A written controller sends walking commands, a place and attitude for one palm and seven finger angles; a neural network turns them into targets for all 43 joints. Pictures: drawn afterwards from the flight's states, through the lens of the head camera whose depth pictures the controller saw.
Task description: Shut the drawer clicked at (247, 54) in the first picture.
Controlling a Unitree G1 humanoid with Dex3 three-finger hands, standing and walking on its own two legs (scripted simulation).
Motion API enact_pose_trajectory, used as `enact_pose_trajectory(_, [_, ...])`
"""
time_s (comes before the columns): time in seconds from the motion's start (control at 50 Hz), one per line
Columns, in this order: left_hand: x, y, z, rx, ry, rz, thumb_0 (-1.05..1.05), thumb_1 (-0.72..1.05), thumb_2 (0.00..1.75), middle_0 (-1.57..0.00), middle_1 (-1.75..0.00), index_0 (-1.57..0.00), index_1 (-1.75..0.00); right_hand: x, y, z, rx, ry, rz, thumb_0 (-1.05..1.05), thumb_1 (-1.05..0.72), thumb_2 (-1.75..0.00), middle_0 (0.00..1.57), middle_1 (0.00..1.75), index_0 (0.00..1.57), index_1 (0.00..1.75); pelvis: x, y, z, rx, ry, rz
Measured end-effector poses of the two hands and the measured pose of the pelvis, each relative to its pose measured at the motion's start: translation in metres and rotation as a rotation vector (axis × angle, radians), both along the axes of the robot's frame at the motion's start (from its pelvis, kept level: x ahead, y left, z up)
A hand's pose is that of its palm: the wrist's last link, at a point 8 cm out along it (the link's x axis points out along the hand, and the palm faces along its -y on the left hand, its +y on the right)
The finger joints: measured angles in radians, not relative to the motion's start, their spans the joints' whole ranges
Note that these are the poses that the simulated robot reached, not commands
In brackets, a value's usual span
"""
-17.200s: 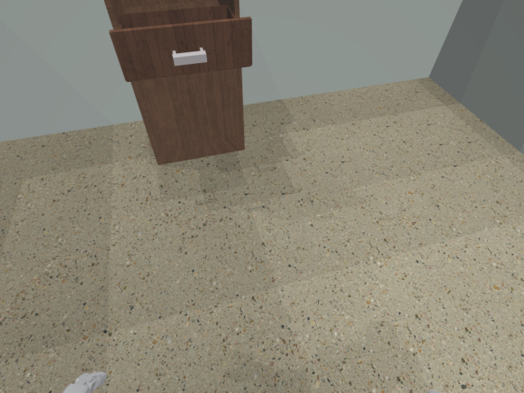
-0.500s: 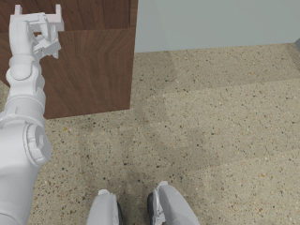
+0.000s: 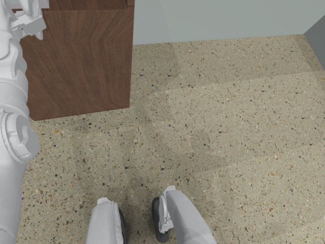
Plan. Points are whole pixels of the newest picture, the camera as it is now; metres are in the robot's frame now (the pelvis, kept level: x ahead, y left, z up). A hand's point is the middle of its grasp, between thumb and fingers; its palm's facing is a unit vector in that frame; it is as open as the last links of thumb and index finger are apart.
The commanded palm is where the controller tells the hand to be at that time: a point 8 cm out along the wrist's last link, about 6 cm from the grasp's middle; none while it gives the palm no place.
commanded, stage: pull the fist back off the drawer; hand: left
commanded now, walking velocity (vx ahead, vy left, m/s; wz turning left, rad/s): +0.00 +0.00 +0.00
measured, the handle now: out of the picture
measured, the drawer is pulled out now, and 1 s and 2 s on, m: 0.00 0.00 0.00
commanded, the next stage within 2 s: draw the hand back to the body in 0.40 s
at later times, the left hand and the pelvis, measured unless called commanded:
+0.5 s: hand (30, 25) +0.57 +0.18 +0.09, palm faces +0.11 -0.99 -0.03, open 3.2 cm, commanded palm +0.54 +0.21 +0.09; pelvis +0.05 +0.00 +0.03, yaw +0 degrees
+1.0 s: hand out of the picture +0.43 +0.19 +0.16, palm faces +0.05 -1.00 -0.04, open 3.3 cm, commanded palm +0.39 +0.25 +0.17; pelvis +0.08 +0.00 +0.08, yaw +1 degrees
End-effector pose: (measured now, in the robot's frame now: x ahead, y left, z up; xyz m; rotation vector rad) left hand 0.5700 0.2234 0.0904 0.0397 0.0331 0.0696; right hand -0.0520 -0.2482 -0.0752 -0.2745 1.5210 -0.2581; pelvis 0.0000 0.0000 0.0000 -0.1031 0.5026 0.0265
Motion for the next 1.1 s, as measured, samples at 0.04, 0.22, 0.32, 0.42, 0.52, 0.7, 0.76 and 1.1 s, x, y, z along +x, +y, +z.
enact_pose_trajectory(0.04, [0.000,-0.001,-0.001,-0.002,-0.001,-0.001,0.02,0.66,0.91,-1.40,-1.60,-1.40,-1.60,-0.001,0.001,0.000,0.005,0.002,-0.003,0.01,-0.90,-0.89,0.20,0.30,0.20,0.30,0.000,0.001,0.000,0.001,-0.001,-0.002])
enact_pose_trajectory(0.22, [-0.004,-0.007,-0.003,-0.022,-0.006,0.003,0.01,0.75,0.89,-1.40,-1.60,-1.40,-1.60,0.014,0.005,0.000,0.031,-0.022,-0.016,0.01,-0.90,-0.89,0.20,0.30,0.20,0.30,0.010,0.004,0.008,0.012,-0.012,-0.020])
enact_pose_trajectory(0.32, [-0.008,-0.005,-0.004,-0.019,-0.009,0.018,0.01,0.81,0.89,-1.40,-1.60,-1.40,-1.60,0.037,0.005,0.003,0.043,-0.056,-0.017,0.01,-0.91,-0.89,0.20,0.30,0.20,0.30,0.022,0.005,0.015,0.020,-0.023,-0.030])
enact_pose_trajectory(0.42, [-0.018,0.004,-0.003,-0.010,-0.010,0.034,0.01,0.86,0.89,-1.40,-1.60,-1.40,-1.60,0.067,0.004,0.005,0.060,-0.088,-0.003,0.01,-0.91,-0.89,0.20,0.30,0.20,0.30,0.037,0.005,0.024,0.028,-0.043,-0.033])
enact_pose_trajectory(0.52, [-0.024,0.011,-0.002,-0.012,-0.013,0.032,0.02,0.89,0.90,-1.40,-1.60,-1.40,-1.60,0.098,-0.001,0.009,0.058,-0.115,0.026,0.01,-0.91,-0.89,0.20,0.30,0.20,0.30,0.049,0.004,0.030,0.031,-0.058,-0.020])
enact_pose_trajectory(0.7, [-0.062,0.012,0.020,-0.004,-0.047,-0.010,0.02,0.90,0.90,-1.40,-1.60,-1.40,-1.60,0.153,-0.003,0.025,0.080,-0.235,0.011,0.01,-0.91,-0.89,0.20,0.30,0.20,0.30,0.073,0.005,0.053,0.042,-0.115,-0.035])
enact_pose_trajectory(0.76, [-0.085,0.017,0.030,-0.008,-0.030,0.001,0.02,0.90,0.90,-1.40,-1.60,-1.40,-1.60,0.176,0.000,0.034,0.098,-0.307,0.022,0.01,-0.91,-0.89,0.20,0.30,0.20,0.30,0.080,0.005,0.063,0.049,-0.156,-0.039])
enact_pose_trajectory(1.1, [-0.196,0.023,0.092,0.127,-0.023,0.036,0.02,0.90,0.90,-1.40,-1.60,-1.41,-1.60,0.274,0.013,0.078,0.120,-0.683,0.147,0.01,-0.91,-0.89,0.20,0.30,0.20,0.30,0.070,0.000,0.089,0.082,-0.372,-0.007])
